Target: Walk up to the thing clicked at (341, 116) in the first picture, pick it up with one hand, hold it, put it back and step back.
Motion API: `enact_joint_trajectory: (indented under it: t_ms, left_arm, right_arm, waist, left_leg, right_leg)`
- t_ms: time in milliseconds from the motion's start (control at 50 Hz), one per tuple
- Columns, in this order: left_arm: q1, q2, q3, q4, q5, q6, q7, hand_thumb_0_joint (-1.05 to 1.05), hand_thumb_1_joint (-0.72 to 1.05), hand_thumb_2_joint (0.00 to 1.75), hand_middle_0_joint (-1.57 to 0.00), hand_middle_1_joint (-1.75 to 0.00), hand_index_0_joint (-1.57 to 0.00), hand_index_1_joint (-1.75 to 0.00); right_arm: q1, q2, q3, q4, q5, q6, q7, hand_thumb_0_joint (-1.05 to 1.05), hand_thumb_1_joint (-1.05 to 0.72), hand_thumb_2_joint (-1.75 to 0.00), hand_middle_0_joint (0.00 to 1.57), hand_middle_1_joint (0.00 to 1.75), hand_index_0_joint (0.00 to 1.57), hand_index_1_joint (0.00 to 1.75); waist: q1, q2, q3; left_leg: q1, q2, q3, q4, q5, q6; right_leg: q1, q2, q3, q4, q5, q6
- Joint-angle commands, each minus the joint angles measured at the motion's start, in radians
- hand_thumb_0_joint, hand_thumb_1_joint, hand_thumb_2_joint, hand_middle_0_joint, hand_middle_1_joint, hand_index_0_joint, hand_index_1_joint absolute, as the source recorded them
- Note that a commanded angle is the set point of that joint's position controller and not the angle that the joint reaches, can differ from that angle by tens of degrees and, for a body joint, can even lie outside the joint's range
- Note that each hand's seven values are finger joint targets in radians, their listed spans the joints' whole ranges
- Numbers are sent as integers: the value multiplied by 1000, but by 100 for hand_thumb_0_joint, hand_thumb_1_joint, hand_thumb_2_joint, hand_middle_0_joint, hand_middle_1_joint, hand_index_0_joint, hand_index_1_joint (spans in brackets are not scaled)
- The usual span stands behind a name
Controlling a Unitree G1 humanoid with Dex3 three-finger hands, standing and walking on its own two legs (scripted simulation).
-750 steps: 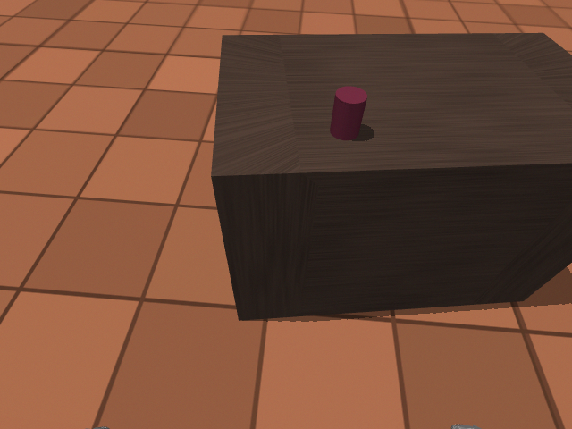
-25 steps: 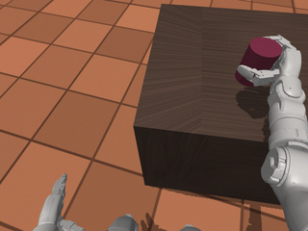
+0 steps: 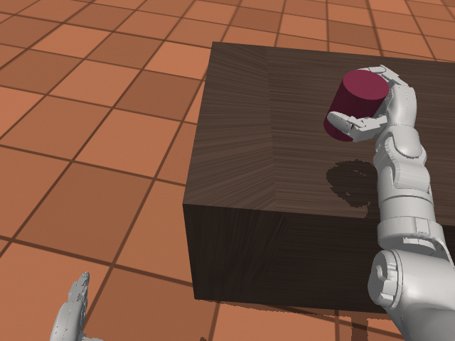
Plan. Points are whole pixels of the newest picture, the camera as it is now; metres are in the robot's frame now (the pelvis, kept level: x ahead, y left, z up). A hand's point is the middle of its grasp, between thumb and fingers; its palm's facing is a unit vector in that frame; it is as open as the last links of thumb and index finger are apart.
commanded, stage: lift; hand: right
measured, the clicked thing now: (353, 107) +0.45 -0.19 +0.19
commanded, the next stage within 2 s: hold in 0.94 s
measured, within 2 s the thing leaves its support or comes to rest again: neither
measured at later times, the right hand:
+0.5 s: hand (381, 105) +0.37 -0.17 +0.26, palm faces +0.16 +0.99 -0.01, open 10.2 cm
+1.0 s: hand (399, 112) +0.32 -0.17 +0.28, palm faces +0.15 +0.99 -0.01, open 10.2 cm
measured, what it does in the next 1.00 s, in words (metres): stands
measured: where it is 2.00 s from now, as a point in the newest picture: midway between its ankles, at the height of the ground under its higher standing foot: outside the picture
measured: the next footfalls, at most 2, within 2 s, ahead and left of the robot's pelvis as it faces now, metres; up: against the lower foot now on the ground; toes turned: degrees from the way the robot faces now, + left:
none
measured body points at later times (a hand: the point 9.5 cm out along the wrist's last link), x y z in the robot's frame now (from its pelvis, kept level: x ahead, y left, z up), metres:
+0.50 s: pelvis -0.02 +0.01 +0.01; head -0.04 +0.04 +0.46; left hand +0.14 +0.27 -0.07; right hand +0.35 -0.23 +0.26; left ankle +0.00 +0.14 -0.72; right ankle -0.03 -0.13 -0.72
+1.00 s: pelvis -0.03 +0.01 +0.01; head -0.07 +0.04 +0.46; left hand +0.14 +0.26 -0.06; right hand +0.31 -0.22 +0.28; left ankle +0.00 +0.14 -0.72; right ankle -0.03 -0.13 -0.72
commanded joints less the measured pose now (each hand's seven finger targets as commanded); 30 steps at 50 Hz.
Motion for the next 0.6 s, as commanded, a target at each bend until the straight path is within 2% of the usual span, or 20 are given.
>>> enact_joint_trajectory:
  t_ms: [0, 40, 60, 80, 100, 120, 140, 180, 200, 220, 240, 260, 320, 360, 400, 460, 480, 500, 520, 580]
  left_arm:
    - [-72, 92, 21, -174, -14, -50, 4, 0, -55, 6, -4, -5, -4, -5]
    - [-94, 89, 21, -194, -18, -52, 4, 0, -55, 6, -4, -5, -3, -5]
    - [-68, 106, 40, -185, -19, -45, 6, 0, -54, 5, -4, -5, -4, -5]
    - [-59, 117, 51, -181, -22, -39, 6, 0, -54, 5, -4, -5, -4, -5]
    - [-14, 108, 44, -137, -21, -34, 1, 0, -54, 5, -4, -5, -4, -5]
    - [-26, 94, 32, -137, -24, -32, -6, 0, -53, 5, -4, -5, -4, -5]
    - [-4, 86, 31, -113, -24, -29, -10, 0, -54, 5, -4, -5, -4, -5]
    - [-38, 151, 101, -120, -29, -33, -8, 0, -53, 5, -3, -5, -4, -5]
    - [-56, 162, 107, -138, -29, -39, -8, 0, -53, 5, -3, -5, -4, -4]
    - [-37, 139, 91, -126, -29, -41, -11, 0, -54, 5, -3, -5, -4, -5]
    - [-62, 149, 105, -121, -32, -43, -11, 0, -54, 5, -3, -5, -3, -5]
    - [-60, 127, 90, -109, -32, -49, -9, 0, -53, 5, -3, -5, -3, -4]
    - [-121, 151, 117, -118, -33, -63, 2, 0, -55, 6, -3, -4, -3, -5]
    - [-155, 114, 68, -102, -31, -70, 3, 0, -55, 6, -3, -4, -3, -5]
    - [-173, 87, 40, -98, -31, -71, 4, 0, -54, 5, -3, -4, -3, -4]
    - [-167, 103, 53, -50, -28, -75, 2, 0, -54, 5, -3, -4, -3, -4]
    - [-177, 112, 57, -24, -28, -75, 1, 0, -53, 5, -3, -5, -3, -4]
    - [-161, 123, 71, -32, -28, -79, 0, 0, -53, 4, -3, -5, -4, -4]
    - [-195, 168, 110, -75, -29, -89, 4, 0, -53, 4, -3, -5, -4, -4]
    - [-141, 113, 63, -24, -28, -91, -7, 0, -54, 5, -3, -4, -3, -4]
  right_arm:
    - [-445, -207, -19, -362, 24, 1, -9, 0, -10, -130, 126, 143, 131, 143]
    - [-399, -157, 1, -388, 34, 48, -12, 0, -11, -130, 127, 144, 132, 144]
    - [-390, -188, -18, -408, 34, 71, -16, 0, -12, -131, 128, 145, 133, 145]
    - [-368, -193, -17, -421, 33, 93, -13, 0, -12, -130, 128, 144, 133, 144]
    - [-343, -191, -19, -431, 33, 114, -11, 0, -12, -130, 128, 144, 133, 144]
    - [-319, -184, -16, -464, 36, 136, -7, 0, -10, -130, 127, 144, 132, 144]
    - [-320, -171, -10, -495, 38, 152, -3, 0, -9, -130, 126, 144, 131, 144]
    - [-298, -183, -21, -547, 47, 187, 0, 0, -10, -129, 127, 143, 132, 143]
    - [-318, -185, -23, -600, 54, 201, 2, 0, -10, -129, 127, 144, 132, 144]
    - [-341, -173, -12, -641, 54, 212, 3, 0, -11, -129, 128, 144, 132, 144]
    - [-348, -184, -22, -673, 58, 223, 0, 0, -12, -129, 128, 144, 133, 144]
    - [-349, -175, -17, -700, 61, 230, -2, 0, -13, -128, 128, 143, 133, 143]
    - [-339, -171, -21, -753, 69, 263, -14, 0, -15, -126, 128, 141, 132, 141]
    - [-338, -172, -24, -767, 68, 288, -22, 0, -15, -128, 129, 143, 133, 143]
    - [-299, -142, -2, -742, 62, 315, -25, 0, -14, -127, 128, 142, 132, 142]
    - [-244, -134, -7, -731, 63, 364, -19, 0, -13, -127, 127, 142, 132, 142]
    - [-224, -152, -16, -737, 60, 379, -16, 0, -12, -128, 127, 143, 132, 143]
    - [-235, -157, -20, -748, 62, 390, -13, 0, -13, -128, 127, 142, 132, 142]
    - [-213, -162, -35, -748, 65, 402, -12, 0, -14, -127, 127, 142, 132, 142]
    - [-224, -166, -43, -808, 76, 425, -13, 0, -15, -128, 129, 143, 133, 143]
  waist:
    - [-36, 26, -353]
    - [-32, 57, -295]
    - [-32, 57, -298]
    - [-27, 54, -267]
    - [-29, 47, -247]
    - [-35, 34, -221]
    - [-27, 28, -221]
    - [-24, 25, -213]
    - [-21, 42, -219]
    - [-14, 45, -226]
    - [-26, 35, -236]
    - [-26, 33, -236]
    - [-41, 68, -279]
    - [-60, 63, -248]
    - [-69, 47, -233]
    - [-64, 55, -191]
    - [-71, 31, -166]
    - [-57, 26, -163]
    - [-54, 40, -169]
    - [-53, 59, -136]
  left_leg:
    - [227, -24, 60, -48, 425, 34]
    - [216, -27, 68, -64, 370, 29]
    - [218, -23, 63, -73, 374, 25]
    - [206, -20, 62, -81, 361, 20]
    - [201, -20, 63, -83, 354, 20]
    - [195, -15, 59, -94, 340, 17]
    - [191, -17, 60, -92, 349, 17]
    - [182, -17, 63, -102, 324, 14]
    - [183, -15, 63, -111, 311, 12]
    - [184, -17, 65, -110, 308, 12]
    - [191, -14, 65, -113, 304, 15]
    - [195, -17, 70, -111, 312, 15]
    - [229, -15, 70, -110, 343, 15]
    - [237, -13, 70, -119, 302, 15]
    - [247, -13, 70, -131, 277, 17]
    - [248, -10, 67, -149, 253, 12]
    - [237, -10, 69, -157, 224, 14]
    - [231, -12, 70, -162, 215, 15]
    - [235, -12, 72, -170, 201, 13]
    - [227, -7, 70, -193, 166, 8]
  right_leg:
    - [172, 22, -27, -78, 474, -18]
    - [169, 18, -25, -102, 420, -19]
    - [179, 22, -30, -103, 409, -23]
    - [178, 26, -35, -108, 385, -27]
    - [178, 26, -35, -115, 382, -25]
    - [173, 31, -41, -119, 360, -28]
    - [184, 30, -40, -121, 370, -28]
    - [202, 30, -40, -131, 349, -29]
    - [215, 31, -40, -132, 330, -31]
    - [221, 30, -37, -135, 326, -32]
    - [230, 32, -36, -139, 326, -31]
    - [244, 29, -31, -138, 340, -31]
    - [274, 30, -26, -130, 378, -30]
    - [250, 33, -24, -142, 340, -28]
    - [248, 33, -25, -152, 325, -26]
    - [231, 40, -32, -167, 290, -29]
    - [215, 41, -31, -180, 266, -26]
    - [228, 40, -29, -183, 255, -27]
    - [227, 41, -28, -190, 239, -29]
    - [212, 49, -32, -198, 195, -35]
